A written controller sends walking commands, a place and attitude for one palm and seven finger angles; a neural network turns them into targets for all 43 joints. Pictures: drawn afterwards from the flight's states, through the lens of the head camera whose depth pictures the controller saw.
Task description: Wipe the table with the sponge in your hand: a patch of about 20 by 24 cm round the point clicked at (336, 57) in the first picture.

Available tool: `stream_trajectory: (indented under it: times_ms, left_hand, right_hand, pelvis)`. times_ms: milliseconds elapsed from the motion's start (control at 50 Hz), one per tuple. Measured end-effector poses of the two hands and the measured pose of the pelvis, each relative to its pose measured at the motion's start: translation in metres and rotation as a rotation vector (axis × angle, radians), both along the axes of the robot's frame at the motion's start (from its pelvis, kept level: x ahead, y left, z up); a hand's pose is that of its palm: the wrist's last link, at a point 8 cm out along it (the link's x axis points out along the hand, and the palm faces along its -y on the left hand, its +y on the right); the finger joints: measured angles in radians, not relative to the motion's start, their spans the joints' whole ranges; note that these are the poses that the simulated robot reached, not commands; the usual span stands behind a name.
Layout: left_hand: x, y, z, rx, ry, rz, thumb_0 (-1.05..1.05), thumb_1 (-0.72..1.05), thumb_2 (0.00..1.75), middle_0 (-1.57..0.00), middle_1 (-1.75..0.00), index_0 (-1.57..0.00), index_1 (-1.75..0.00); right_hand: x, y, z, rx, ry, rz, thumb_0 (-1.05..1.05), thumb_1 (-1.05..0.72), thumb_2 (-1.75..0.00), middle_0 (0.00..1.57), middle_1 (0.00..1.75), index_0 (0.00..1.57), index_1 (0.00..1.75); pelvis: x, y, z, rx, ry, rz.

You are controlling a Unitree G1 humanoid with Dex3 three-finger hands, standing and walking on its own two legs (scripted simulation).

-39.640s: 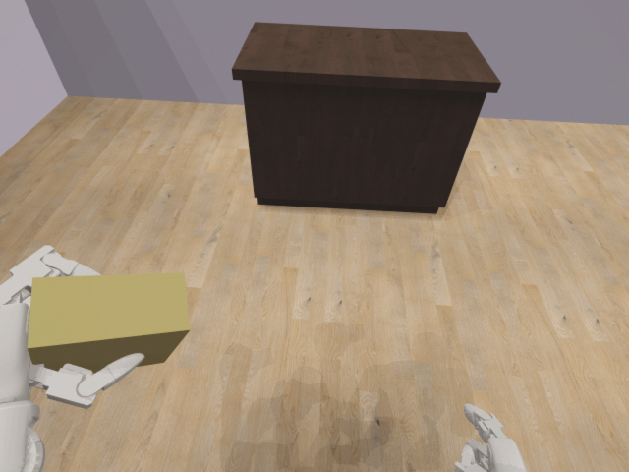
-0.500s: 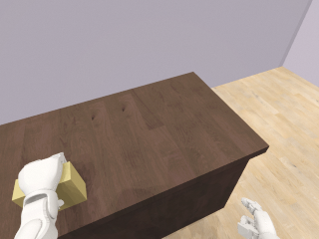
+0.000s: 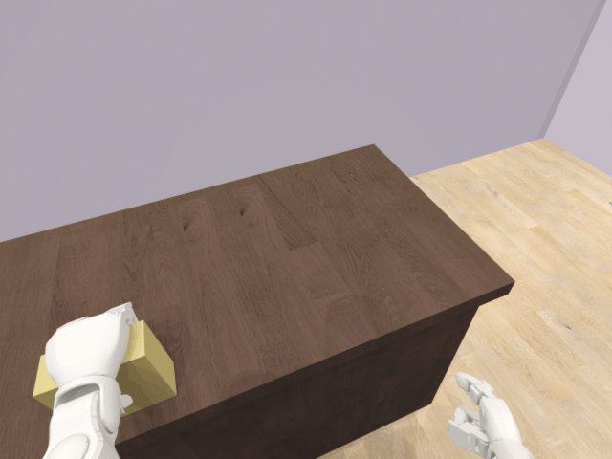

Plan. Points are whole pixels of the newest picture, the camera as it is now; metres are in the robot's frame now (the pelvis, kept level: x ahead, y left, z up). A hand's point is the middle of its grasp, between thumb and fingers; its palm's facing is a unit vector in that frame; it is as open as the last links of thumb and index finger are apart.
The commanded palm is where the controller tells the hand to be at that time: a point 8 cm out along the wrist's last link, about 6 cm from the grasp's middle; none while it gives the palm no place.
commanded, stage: lift the sponge slowly off the table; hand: left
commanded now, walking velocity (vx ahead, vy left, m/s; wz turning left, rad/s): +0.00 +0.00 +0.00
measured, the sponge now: (119, 383) +0.20 +0.30 -0.02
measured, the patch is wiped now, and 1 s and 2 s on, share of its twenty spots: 1.00 1.00 1.00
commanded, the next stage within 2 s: bring the sponge back beside the body in 1.96 s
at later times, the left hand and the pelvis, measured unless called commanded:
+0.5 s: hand (114, 374) +0.20 +0.28 +0.03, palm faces -0.03 -0.11 -0.99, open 9.9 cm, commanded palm +0.17 +0.28 +0.10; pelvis +0.00 -0.01 +0.00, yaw +1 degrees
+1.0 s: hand (94, 363) +0.19 +0.29 +0.06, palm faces +0.00 -0.10 -0.99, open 9.8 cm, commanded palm +0.18 +0.29 +0.13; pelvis -0.01 -0.01 +0.01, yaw +1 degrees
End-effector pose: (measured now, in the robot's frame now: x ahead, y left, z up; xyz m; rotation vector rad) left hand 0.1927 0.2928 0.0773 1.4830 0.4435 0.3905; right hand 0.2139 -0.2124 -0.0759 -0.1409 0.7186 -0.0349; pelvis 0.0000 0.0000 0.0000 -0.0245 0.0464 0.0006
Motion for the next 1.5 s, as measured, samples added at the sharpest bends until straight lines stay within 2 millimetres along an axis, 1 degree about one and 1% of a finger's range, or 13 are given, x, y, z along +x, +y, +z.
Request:
stream_trajectory:
  times_ms: [240,560,700,820,900,1020,1100,1240,1380,1500]
  left_hand:
    - [-0.009,-0.003,0.004,-0.027,0.006,-0.01,0.01,-0.46,1.04,-0.7,-1.39,-0.73,-1.39]
    - [-0.015,-0.014,0.011,-0.056,0.005,-0.02,-0.01,-0.47,1.04,-0.72,-1.37,-0.75,-1.37]
    - [-0.014,-0.006,0.022,-0.045,-0.002,0.005,-0.01,-0.48,1.04,-0.73,-1.36,-0.76,-1.37]
    - [-0.01,-0.007,0.031,-0.052,-0.007,-0.014,-0.01,-0.48,1.04,-0.74,-1.36,-0.76,-1.36]
    - [-0.013,-0.008,0.037,-0.049,-0.019,-0.024,-0.01,-0.48,1.04,-0.74,-1.36,-0.76,-1.36]
    - [-0.017,-0.003,0.041,-0.05,-0.02,-0.004,-0.01,-0.48,1.04,-0.74,-1.35,-0.77,-1.36]
    - [-0.015,-0.001,0.045,-0.049,-0.02,-0.008,-0.01,-0.48,1.04,-0.74,-1.35,-0.77,-1.35]
    - [-0.01,-0.007,0.059,-0.041,-0.058,-0.041,-0.01,-0.48,1.04,-0.74,-1.35,-0.77,-1.35]
    - [-0.014,-0.008,0.068,-0.043,-0.074,-0.022,-0.01,-0.48,1.04,-0.74,-1.35,-0.77,-1.35]
    - [-0.014,-0.014,0.074,-0.046,-0.078,-0.029,-0.01,-0.48,1.04,-0.74,-1.35,-0.77,-1.35]
  right_hand:
    - [-0.002,-0.004,0.002,-0.019,-0.005,0.006,0.01,-0.91,-0.9,0.2,0.3,0.2,0.3]
    - [0.012,0.007,0.009,-0.015,-0.043,0.06,0.01,-0.91,-0.9,0.2,0.3,0.2,0.3]
    - [0.016,0.004,0.013,-0.03,-0.054,0.067,0.01,-0.91,-0.9,0.2,0.3,0.2,0.3]
    - [0.016,-0.001,0.016,-0.035,-0.065,0.06,0.01,-0.91,-0.9,0.2,0.3,0.2,0.3]
    - [0.014,-0.005,0.017,-0.035,-0.064,0.052,0.01,-0.91,-0.9,0.2,0.3,0.2,0.3]
    - [0.01,-0.007,0.016,-0.047,-0.056,0.049,0.01,-0.91,-0.9,0.2,0.3,0.2,0.3]
    - [0.008,-0.005,0.016,-0.05,-0.055,0.055,0.01,-0.91,-0.9,0.2,0.3,0.2,0.3]
    - [0.009,0.004,0.018,-0.026,-0.071,0.065,0.01,-0.91,-0.9,0.2,0.3,0.2,0.3]
    - [0.012,0.01,0.022,-0.01,-0.083,0.085,0.01,-0.91,-0.9,0.2,0.3,0.2,0.3]
    - [0.018,0.012,0.025,-0.013,-0.098,0.103,0.01,-0.91,-0.9,0.2,0.3,0.2,0.3]
  pelvis:
    - [-0.001,-0.002,0.002,0.0,-0.024,0.005]
    - [-0.003,-0.008,0.006,0.004,-0.056,0.015]
    - [-0.005,-0.012,0.007,0.005,-0.073,0.019]
    - [-0.006,-0.013,0.009,0.006,-0.078,0.019]
    - [-0.005,-0.013,0.009,0.007,-0.083,0.013]
    - [-0.008,-0.013,0.01,0.007,-0.094,0.017]
    - [-0.01,-0.012,0.011,0.007,-0.101,0.022]
    - [-0.012,-0.011,0.012,0.008,-0.107,0.017]
    - [-0.013,-0.011,0.012,0.01,-0.113,0.015]
    - [-0.015,-0.012,0.013,0.012,-0.118,0.019]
